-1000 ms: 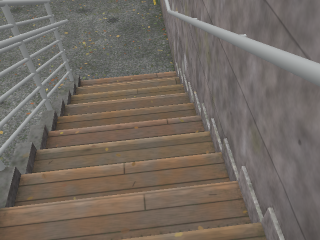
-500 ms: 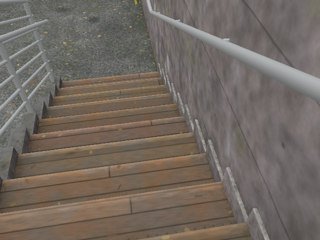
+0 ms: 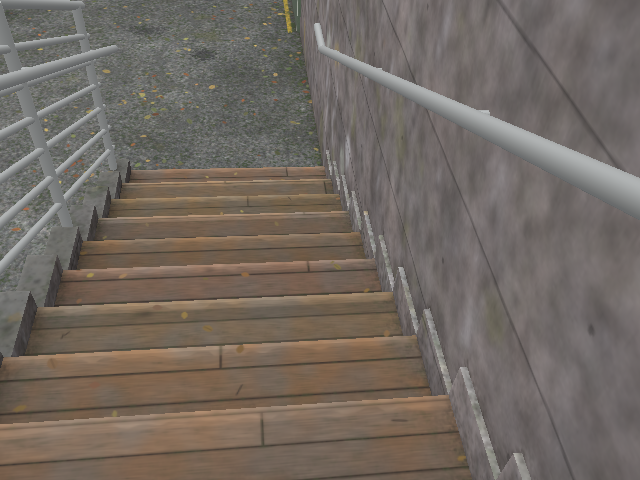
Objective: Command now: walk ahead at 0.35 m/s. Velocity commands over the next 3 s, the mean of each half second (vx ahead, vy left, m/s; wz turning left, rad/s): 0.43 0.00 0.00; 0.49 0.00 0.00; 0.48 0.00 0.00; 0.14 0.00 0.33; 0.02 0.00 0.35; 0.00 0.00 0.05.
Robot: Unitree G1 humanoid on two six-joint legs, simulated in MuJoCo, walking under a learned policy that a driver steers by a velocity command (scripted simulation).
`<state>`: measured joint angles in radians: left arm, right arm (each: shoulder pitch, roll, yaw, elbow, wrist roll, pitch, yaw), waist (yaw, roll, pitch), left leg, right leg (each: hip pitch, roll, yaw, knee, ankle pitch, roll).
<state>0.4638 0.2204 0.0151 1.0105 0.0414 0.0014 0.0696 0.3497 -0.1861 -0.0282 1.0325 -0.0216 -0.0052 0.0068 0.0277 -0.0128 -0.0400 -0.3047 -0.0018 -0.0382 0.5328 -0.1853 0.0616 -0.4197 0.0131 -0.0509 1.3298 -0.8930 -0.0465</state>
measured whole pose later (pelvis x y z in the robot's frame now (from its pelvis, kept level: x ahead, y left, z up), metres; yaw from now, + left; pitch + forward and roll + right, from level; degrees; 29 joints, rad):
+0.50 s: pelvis +0.20 +0.02 -0.06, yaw +1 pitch +1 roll +1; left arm 0.00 0.22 0.06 0.83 0.02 -0.04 -0.03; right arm 0.57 -0.17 -0.01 1.06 -0.03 -0.11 -0.03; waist -0.12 -0.01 0.00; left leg -0.01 -0.12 -0.08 0.60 -0.59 0.10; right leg -0.60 -0.04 0.04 0.57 0.35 -0.02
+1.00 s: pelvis +0.51 -0.04 -0.20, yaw +1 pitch -1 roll +0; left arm 0.64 0.17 0.05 1.11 -0.04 -0.07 0.09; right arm 0.03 -0.22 -0.03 0.90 -0.06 0.00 0.03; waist 0.06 0.06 0.06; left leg -0.63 -0.01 -0.07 0.73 0.39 0.09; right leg -0.12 0.06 -0.06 0.66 -0.52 -0.07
